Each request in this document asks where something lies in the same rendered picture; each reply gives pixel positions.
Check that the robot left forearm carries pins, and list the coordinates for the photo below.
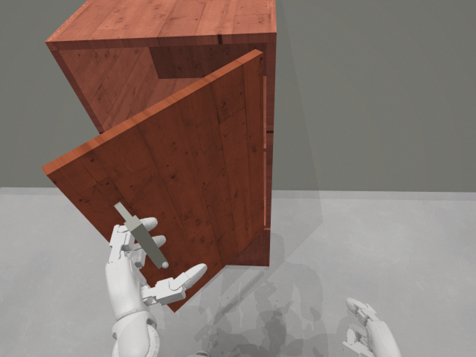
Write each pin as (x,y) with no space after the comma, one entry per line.
(137,336)

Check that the right robot hand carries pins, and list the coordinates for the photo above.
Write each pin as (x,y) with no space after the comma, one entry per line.
(376,341)

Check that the handle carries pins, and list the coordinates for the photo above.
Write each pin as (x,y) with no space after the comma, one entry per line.
(140,233)

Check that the cupboard door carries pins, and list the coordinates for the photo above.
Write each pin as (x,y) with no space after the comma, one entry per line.
(194,161)

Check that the left robot hand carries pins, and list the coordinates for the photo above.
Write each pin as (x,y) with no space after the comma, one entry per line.
(123,278)

